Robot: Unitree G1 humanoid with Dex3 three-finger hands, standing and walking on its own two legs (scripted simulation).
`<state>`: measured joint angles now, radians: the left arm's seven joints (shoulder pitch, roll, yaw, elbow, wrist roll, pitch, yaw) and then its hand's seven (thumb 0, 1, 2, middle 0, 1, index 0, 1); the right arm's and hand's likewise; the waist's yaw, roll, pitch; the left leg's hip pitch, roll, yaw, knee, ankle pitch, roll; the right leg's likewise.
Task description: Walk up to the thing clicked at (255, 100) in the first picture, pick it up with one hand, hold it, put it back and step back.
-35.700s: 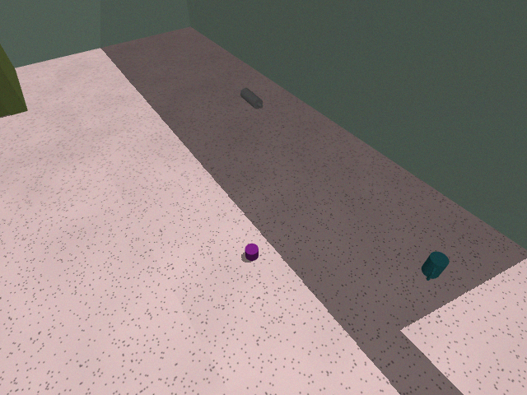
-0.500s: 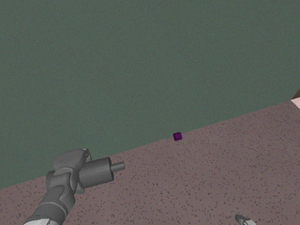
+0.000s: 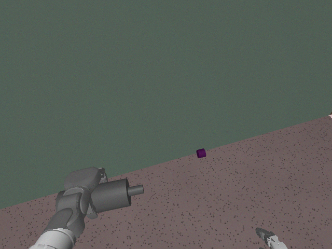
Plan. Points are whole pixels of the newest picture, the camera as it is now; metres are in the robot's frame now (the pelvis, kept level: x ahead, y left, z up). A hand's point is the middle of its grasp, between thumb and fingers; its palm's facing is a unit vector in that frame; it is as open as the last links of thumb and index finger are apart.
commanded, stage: hold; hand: left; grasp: from above
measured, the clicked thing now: (103, 196) +0.30 +0.20 -0.08
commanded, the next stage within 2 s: crouch in 0.92 s
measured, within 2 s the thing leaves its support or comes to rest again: neither
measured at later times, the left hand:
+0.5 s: hand (87, 196) +0.28 +0.22 -0.03, palm faces -0.43 -0.12 -0.90, open 10.4 cm
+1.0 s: hand (84, 190) +0.30 +0.23 -0.03, palm faces -0.43 -0.12 -0.89, open 10.5 cm
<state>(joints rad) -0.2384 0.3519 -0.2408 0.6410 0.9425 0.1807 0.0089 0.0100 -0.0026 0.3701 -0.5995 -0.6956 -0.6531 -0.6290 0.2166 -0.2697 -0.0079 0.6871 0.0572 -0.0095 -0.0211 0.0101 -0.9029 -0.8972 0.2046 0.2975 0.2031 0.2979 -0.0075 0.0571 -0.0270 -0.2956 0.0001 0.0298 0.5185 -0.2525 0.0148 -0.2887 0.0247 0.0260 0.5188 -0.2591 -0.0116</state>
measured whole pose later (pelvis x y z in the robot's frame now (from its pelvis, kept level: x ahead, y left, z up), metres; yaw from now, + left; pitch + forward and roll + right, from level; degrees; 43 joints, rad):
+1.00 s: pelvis +0.01 +0.00 +0.01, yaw +0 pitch +1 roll +0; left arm -0.23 0.38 -0.22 0.57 0.95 0.17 -0.06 0.01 -0.04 0.41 -0.59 -0.74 -0.65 -0.67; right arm 0.20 -0.26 -0.01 0.67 0.07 0.01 -0.03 0.01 -0.90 -0.90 0.20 0.30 0.20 0.30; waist 0.01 0.06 -0.01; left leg -0.23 0.00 0.03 0.45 -0.23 0.02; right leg -0.22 0.02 0.03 0.45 -0.24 -0.01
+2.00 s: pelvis -0.07 +0.02 -0.24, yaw -1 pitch +35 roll -5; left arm -0.75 0.57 0.06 1.30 1.13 -0.07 0.35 0.00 -0.03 0.45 -0.62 -0.64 -0.66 -0.58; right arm 0.24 -0.24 -0.01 0.75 -0.04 -0.05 0.02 0.01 -0.88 -0.89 0.21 0.30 0.21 0.30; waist -0.17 0.06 -0.20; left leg -1.77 0.01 -0.01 1.75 -0.60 0.05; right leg -1.72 0.03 -0.04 1.71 -0.60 0.01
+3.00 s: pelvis -0.08 +0.01 -0.41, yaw -7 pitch +36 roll -10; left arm -0.97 0.91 0.23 1.46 1.26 -0.23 0.37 0.01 0.02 0.32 -0.70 -0.49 -0.75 -0.43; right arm 0.16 -0.28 0.09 0.74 -0.14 -0.06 0.15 0.00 -0.90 -0.90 0.21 0.30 0.21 0.30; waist -0.24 -0.03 -0.03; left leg -2.29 0.03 -0.10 2.34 -0.69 0.05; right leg -2.19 0.04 -0.14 2.24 -0.68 0.00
